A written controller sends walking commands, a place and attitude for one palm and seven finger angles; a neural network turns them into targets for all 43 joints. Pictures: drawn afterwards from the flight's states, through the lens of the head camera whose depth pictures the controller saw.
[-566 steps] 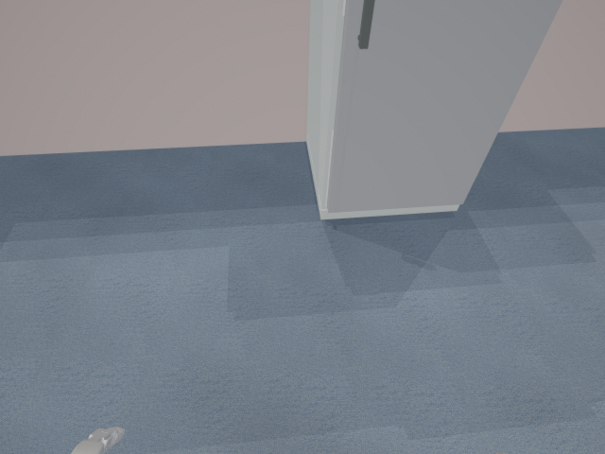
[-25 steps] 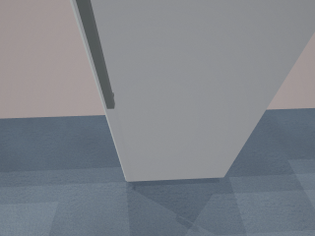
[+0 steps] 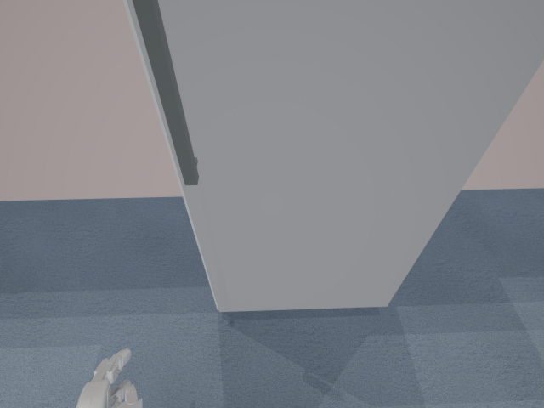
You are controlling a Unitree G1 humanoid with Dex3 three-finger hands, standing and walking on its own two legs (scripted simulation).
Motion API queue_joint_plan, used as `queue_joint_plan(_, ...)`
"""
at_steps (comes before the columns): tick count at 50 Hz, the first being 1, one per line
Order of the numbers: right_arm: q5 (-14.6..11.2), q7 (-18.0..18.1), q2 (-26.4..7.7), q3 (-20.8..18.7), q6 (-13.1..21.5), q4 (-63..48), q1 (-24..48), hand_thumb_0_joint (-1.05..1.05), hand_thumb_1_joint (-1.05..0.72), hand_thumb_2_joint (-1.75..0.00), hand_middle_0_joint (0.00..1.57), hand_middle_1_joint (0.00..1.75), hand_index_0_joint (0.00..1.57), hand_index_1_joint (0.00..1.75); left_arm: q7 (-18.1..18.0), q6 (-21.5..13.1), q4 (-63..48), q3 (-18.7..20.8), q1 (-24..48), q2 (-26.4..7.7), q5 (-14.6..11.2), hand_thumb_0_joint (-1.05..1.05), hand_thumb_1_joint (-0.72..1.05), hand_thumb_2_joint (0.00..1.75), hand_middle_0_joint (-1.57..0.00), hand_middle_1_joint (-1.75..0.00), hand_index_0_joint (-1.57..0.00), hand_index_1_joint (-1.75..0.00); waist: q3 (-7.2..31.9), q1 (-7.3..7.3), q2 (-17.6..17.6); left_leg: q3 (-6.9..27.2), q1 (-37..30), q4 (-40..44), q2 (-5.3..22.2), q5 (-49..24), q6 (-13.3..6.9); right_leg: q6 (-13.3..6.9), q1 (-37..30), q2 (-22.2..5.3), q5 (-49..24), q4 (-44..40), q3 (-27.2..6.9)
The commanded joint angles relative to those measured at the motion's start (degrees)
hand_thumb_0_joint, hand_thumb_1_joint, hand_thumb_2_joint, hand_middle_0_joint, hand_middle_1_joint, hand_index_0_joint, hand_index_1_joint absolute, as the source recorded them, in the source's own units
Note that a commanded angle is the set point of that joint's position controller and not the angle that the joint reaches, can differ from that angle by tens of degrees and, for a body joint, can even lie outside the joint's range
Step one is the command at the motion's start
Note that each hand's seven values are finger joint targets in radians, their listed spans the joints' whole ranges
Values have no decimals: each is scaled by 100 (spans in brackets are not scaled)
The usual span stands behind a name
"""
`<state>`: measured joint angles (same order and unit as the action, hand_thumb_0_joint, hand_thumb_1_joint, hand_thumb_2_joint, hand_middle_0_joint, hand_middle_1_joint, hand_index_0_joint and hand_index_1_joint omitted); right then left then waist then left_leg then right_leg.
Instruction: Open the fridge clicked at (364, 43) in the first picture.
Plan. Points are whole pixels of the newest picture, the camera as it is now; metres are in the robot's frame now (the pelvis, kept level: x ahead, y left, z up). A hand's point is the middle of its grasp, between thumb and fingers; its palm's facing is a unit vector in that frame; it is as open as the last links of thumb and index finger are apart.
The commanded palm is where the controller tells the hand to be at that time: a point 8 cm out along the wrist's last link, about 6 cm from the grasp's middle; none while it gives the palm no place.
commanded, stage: raise the hand to about handle height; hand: left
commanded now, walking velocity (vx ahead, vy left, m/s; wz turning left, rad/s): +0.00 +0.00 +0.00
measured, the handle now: (173, 93) +0.50 +0.19 +0.21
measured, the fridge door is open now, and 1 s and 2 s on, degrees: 0 0 0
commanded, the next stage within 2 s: move the hooked fingers beside the handle in 1.98 s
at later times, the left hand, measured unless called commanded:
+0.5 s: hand (109, 368) +0.16 +0.22 +0.02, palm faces +0.18 -0.98 -0.11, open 9.8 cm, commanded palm +0.14 +0.28 +0.03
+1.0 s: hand (82, 300) +0.22 +0.26 +0.09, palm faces +0.16 -0.98 -0.11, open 12.7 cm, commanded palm +0.19 +0.31 +0.11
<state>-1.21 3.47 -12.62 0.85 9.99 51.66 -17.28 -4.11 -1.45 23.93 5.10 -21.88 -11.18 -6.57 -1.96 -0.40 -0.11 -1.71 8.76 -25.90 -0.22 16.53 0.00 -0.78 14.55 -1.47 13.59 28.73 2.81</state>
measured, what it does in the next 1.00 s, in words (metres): stands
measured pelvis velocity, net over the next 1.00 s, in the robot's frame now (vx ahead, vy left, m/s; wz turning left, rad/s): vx -0.01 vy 0.00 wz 0.03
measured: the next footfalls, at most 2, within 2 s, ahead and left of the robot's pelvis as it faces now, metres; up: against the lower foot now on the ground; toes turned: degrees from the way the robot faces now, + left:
none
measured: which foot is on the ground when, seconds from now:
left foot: down 0.00-1.00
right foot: down 0.00-1.00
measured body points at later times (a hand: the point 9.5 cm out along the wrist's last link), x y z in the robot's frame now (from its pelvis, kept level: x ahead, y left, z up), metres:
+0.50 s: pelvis -0.03 -0.01 -0.07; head +0.02 +0.00 +0.38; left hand +0.15 +0.27 +0.03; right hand +0.20 -0.22 -0.13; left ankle -0.03 +0.12 -0.74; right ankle +0.02 -0.11 -0.74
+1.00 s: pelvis -0.01 +0.00 -0.02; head +0.01 +0.01 +0.43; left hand +0.21 +0.31 +0.09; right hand +0.18 -0.24 -0.09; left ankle -0.03 +0.12 -0.74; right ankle +0.02 -0.11 -0.74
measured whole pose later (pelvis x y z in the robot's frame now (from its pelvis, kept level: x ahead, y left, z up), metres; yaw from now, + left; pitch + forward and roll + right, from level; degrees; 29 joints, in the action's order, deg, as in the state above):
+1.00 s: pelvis -0.01 +0.00 -0.02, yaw +2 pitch +2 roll -1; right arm -2.6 7.2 -16.1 1.1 19.0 37.9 -13.3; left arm 13.8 -4.6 -5.8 18.7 -14.0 -19.9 -18.0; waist 0.9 -2.3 -1.0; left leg 1.0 20.0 -42.7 0.5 24.3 -0.2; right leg -0.5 22.6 -1.3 19.2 40.3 5.1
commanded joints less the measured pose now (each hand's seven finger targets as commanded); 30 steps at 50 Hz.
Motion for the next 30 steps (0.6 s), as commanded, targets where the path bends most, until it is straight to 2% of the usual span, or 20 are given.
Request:
queue_joint_plan(1, -1, 48, -863, -442, 983, -1474, 645, 0, -90, -90, 20, 30, 20, 30, 47, -1068, -2333, 556, 443, -549, -316, 0, 74, 83, -21, -40, -21, -40, 319, 50, 641, 211, 1105, -191, 11, -356, -120, -37, 531, 1, 404, 78, 149)
queue_joint_plan(2, 52, -9, -868, -513, 1019, -1566, 689, 0, -90, -90, 20, 30, 20, 30, 191, -1329, -2102, 749, -93, -573, -374, 0, 71, 82, -21, -42, -21, -42, 570, -111, 766, 208, 1389, -476, 3, -406, -90, -21, 636, 7, 381, 336, 125)
queue_joint_plan(3, 103, -76, -809, -533, 1063, -1693, 789, 0, -90, -90, 20, 30, 20, 30, 394, -1627, -1858, 716, -509, -349, -457, 0, 69, 81, -22, -43, -22, -43, 631, -193, 981, 203, 1774, -830, -26, -371, -67, -3, 857, 3, 322, 657, 106)
queue_joint_plan(4, 103, -169, -774, -571, 1086, -1815, 743, 0, -90, -90, 20, 30, 20, 30, 637, -1942, -1487, 950, -1220, -357, -532, 0, 67, 80, -22, -45, -22, -45, 703, -403, 748, 155, 2035, -1090, -68, -449, -21, -68, 866, -7, 127, 946, 53)
queue_joint_plan(5, 137, -270, -751, -545, 1106, -1883, 874, 0, -90, -90, 20, 30, 20, 30, 927, -2307, -1386, 794, -1371, -91, -694, 0, 64, 79, -22, -47, -22, -47, 575, -387, 863, 148, 2521, -1458, -90, -348, 28, -74, 1174, -34, 16, 1328, 66)
queue_joint_plan(7, 182, -415, -834, -623, 1142, -2047, 949, 0, -90, -90, 20, 30, 20, 30, 1570, -3079, -1479, 1119, -1411, -338, -919, 0, 60, 77, -22, -50, -22, -50, 987, -406, 808, 114, 3181, -2197, -148, -211, 77, -107, 1471, -68, -244, 2016, -109)
queue_joint_plan(8, 182, -447, -900, -645, 1168, -2231, 1026, 0, -90, -90, 20, 30, 20, 30, 1859, -3290, -1687, 1282, -1378, -607, -959, 0, 57, 76, -22, -51, -22, -51, 1229, -434, 578, 72, 3397, -2436, -183, -163, 67, -120, 1482, -96, -294, 2218, -246)
queue_joint_plan(9, 144, -469, -937, -686, 1138, -2398, 1000, 0, -90, -90, 20, 30, 20, 30, 2001, -3230, -1868, 1545, -1524, -896, -954, 0, 55, 75, -22, -53, -22, -53, 1487, -535, 389, 12, 3441, -2503, -206, -229, 27, -152, 1326, -89, -310, 2275, -332)
queue_joint_plan(10, 130, -452, -991, -671, 1128, -2694, 1136, 0, -90, -90, 20, 30, 20, 30, 2101, -3081, -2546, 1435, -1277, -963, -1020, 0, 53, 74, -23, -54, -23, -54, 1853, -543, 29, -90, 3352, -2541, -243, -220, -13, -119, 1279, -103, -196, 2265, -404)
queue_joint_plan(11, 114, -411, -957, -648, 1109, -2846, 1105, 0, -90, -90, 20, 30, 20, 30, 2112, -2869, -2964, 1486, -1114, -1050, -1093, 0, 50, 73, -23, -55, -23, -55, 2085, -495, -101, -108, 3232, -2566, -249, -285, -49, -85, 1201, -90, -201, 2233, -414)
queue_joint_plan(12, 75, -352, -913, -618, 1075, -2897, 1049, 0, -90, -90, 20, 30, 20, 30, 2084, -2688, -3318, 1546, -858, -1082, -1169, 0, 48, 72, -23, -57, -23, -57, 2022, -430, -274, -102, 3156, -2570, -238, -196, -61, -60, 1332, -60, 41, 2175, -380)
queue_joint_plan(14, 74, -223, -921, -550, 1066, -2928, 968, 0, -90, -90, 20, 30, 20, 30, 1893, -2562, -4278, 1548, 201, -1204, -1282, 0, 43, 70, -23, -60, -23, -60, 1960, -110, -349, 108, 3132, -2709, -166, -93, -107, -2, 1682, 4, 366, 2109, -415)
queue_joint_plan(15, 47, -161, -857, -499, 1067, -2860, 983, 0, -90, -90, 20, 30, 20, 30, 1788, -2605, -4447, 1467, 422, -1137, -1275, 0, 41, 69, -24, -62, -24, -62, 1620, -63, -331, 205, 3115, -2612, -100, 514, -103, 16, 2016, 18, 1304, 1856, -441)
queue_joint_plan(16, 28, -92, -910, -496, 1087, -2810, 922, 0, -90, -90, 20, 30, 20, 30, 1684, -2686, -4616, 1404, 645, -1111, -1260, 0, 39, 68, -24, -63, -24, -63, 1380, 94, -224, 299, 3137, -2626, -47, 693, -123, 12, 2198, 39, 1552, 1824, -385)
queue_joint_plan(18, 45, 32, -962, -469, 1170, -2615, 755, 0, -90, -90, 20, 30, 20, 30, 1575, -2836, -5103, 1250, 991, -1192, -1129, 0, 34, 66, -24, -66, -24, -66, 1654, 192, -560, 387, 2785, -2676, -4, 221, -148, -45, 2094, 96, 784, 1997, -262)
queue_joint_plan(21, 23, 136, -1001, -416, 1239, -2385, 594, 0, -90, -90, 20, 30, 20, 30, 1778, -2703, -4916, 1007, 904, -1190, -1048, 0, 27, 63, -25, -70, -25, -70, 1885, 298, -455, 441, 2509, -2648, 29, -114, -146, -17, 1876, 133, 220, 1997, -182)
queue_joint_plan(24, -110, 249, -1000, -332, 1190, -2345, 724, 0, -90, -90, 20, 30, 20, 30, 2042, -1966, -3952, 1251, 621, -1378, -1084, 0, 20, 60, -25, -75, -25, -75, 1439, 188, -139, 460, 2672, -2303, 5, 298, -111, 27, 1574, 114, 756, 1527, -245)
queue_joint_plan(28, -168, 365, -921, -228, 1048, -2544, 955, 0, -90, -90, 20, 30, 20, 30, 2121, -888, -3568, 1836, 323, -1636, -1349, 0, 11, 56, -26, -81, -26, -81, 1551, -204, 113, 392, 2531, -1874, -59, 235, -49, 102, 883, -46, 987, 1084, -352)
queue_joint_plan(29, -166, 384, -895, -230, 1028, -2572, 1020, 0, -90, -90, 20, 30, 20, 30, 2043, -716, -3442, 2123, 150, -1772, -1414, 0, 8, 55, -26, -82, -26, -82, 1643, -343, 179, 403, 2463, -1797, -61, 117, -38, 87, 670, -41, 932, 1043, -328)
queue_joint_plan(30, -164, 372, -855, -192, 1032, -2637, 1029, 0, -90, -90, 20, 30, 20, 30, 1987, -656, -3688, 2077, 254, -1655, -1495, 0, 6, 54, -26, -84, -26, -84, 1636, -355, 139, 392, 2409, -1711, -55, 45, -22, 102, 623, -70, 886, 992, -311)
